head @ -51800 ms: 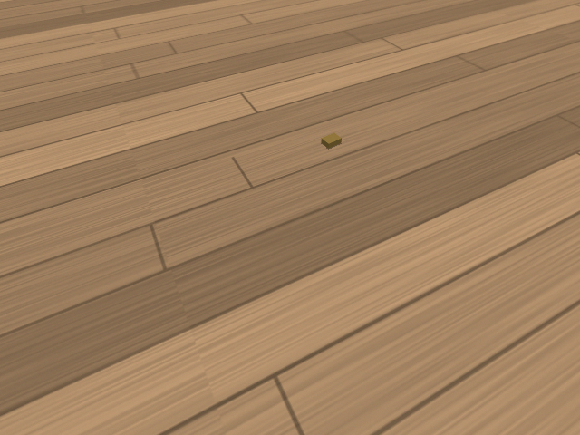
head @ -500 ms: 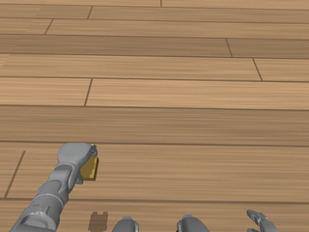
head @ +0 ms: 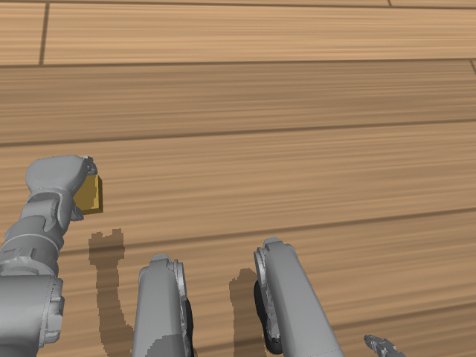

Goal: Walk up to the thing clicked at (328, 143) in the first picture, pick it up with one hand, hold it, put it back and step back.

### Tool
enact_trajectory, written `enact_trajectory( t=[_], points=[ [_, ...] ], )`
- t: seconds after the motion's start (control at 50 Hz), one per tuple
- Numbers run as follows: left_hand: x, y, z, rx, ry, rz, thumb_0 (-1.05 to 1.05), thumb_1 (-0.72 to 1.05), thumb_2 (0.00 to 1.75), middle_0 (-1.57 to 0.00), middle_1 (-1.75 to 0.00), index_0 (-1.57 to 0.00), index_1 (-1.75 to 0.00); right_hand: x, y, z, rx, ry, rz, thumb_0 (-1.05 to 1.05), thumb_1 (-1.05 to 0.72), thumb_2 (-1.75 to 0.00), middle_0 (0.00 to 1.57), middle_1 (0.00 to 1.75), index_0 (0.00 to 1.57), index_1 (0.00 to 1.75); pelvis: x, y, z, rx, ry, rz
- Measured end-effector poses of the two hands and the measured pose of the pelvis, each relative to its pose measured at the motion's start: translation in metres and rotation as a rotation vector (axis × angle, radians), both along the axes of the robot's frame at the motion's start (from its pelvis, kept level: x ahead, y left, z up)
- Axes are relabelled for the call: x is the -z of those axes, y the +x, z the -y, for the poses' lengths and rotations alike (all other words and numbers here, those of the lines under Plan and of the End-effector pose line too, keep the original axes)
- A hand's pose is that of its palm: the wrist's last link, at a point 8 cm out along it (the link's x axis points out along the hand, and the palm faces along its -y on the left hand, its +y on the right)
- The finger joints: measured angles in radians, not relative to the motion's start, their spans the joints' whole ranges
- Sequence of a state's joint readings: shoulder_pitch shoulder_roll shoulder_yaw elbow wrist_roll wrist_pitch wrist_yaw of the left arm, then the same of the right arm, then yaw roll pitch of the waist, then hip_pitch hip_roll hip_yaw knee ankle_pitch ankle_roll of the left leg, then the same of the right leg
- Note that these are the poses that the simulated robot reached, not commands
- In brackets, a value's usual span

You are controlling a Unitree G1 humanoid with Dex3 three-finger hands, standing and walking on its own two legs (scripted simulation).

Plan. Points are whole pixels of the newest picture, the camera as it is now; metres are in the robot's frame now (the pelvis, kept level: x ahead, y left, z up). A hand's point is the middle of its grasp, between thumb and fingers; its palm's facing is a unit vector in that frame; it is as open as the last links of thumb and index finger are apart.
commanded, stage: crouch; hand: left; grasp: from above
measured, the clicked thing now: (74, 196) +0.44 +0.27 -0.18
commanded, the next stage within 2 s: lower in 0.94 s
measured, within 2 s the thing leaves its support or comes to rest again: neither
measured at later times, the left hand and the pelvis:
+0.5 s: hand (89, 195) +0.46 +0.28 -0.27, palm faces -0.45 -0.03 -0.89, open 9.6 cm; pelvis +0.00 -0.01 -0.11, yaw -2 degrees
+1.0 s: hand (96, 197) +0.48 +0.28 -0.33, palm faces -0.44 -0.03 -0.90, open 9.5 cm; pelvis -0.01 -0.01 -0.17, yaw -4 degrees
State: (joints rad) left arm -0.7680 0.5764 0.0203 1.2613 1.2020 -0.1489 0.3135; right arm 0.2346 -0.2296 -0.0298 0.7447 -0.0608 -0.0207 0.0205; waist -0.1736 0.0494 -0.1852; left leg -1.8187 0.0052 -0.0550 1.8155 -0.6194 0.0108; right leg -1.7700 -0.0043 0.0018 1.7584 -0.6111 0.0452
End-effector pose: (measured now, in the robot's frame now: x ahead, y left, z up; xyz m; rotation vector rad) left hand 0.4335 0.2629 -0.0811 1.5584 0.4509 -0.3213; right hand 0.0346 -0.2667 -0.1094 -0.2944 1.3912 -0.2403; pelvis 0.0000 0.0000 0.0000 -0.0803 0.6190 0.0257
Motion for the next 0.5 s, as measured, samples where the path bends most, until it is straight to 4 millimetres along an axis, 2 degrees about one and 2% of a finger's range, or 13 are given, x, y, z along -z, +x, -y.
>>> enact_trajectory(
  t=[0.1, 0.2, 0.36, 0.5],
  points=[
    [0.042, 0.006, -0.003, 0.010, -0.024, 0.005, -0.01, 0.10, 0.32, -0.75, -0.40, -0.78, -0.37, 0.028, 0.003, 0.002, -0.050, 0.007, -0.026, 0.00, -0.89, -0.90, 0.21, 0.30, 0.20, 0.30, 0.031, -0.001, 0.003, -0.003, -0.010, -0.029],
    [0.073, 0.015, -0.007, 0.015, -0.028, 0.027, -0.01, 0.10, 0.32, -0.77, -0.38, -0.80, -0.35, 0.049, 0.009, 0.011, -0.090, 0.000, -0.042, 0.00, -0.89, -0.90, 0.21, 0.30, 0.20, 0.30, 0.057, -0.001, 0.007, -0.003, -0.019, -0.044],
    [0.109, 0.026, -0.012, -0.014, -0.009, 0.025, -0.01, 0.10, 0.33, -0.77, -0.36, -0.81, -0.34, 0.076, 0.014, 0.023, -0.122, 0.003, -0.058, 0.00, -0.90, -0.90, 0.20, 0.30, 0.20, 0.30, 0.087, 0.000, 0.011, 0.008, -0.024, -0.046],
    [0.129, 0.035, -0.013, -0.019, -0.027, 0.028, -0.01, 0.09, 0.31, -0.78, -0.37, -0.81, -0.34, 0.095, 0.006, 0.026, -0.128, 0.015, -0.087, 0.00, -0.91, -0.90, 0.20, 0.30, 0.20, 0.30, 0.108, -0.002, 0.013, 0.021, -0.028, -0.030]
  ],
)
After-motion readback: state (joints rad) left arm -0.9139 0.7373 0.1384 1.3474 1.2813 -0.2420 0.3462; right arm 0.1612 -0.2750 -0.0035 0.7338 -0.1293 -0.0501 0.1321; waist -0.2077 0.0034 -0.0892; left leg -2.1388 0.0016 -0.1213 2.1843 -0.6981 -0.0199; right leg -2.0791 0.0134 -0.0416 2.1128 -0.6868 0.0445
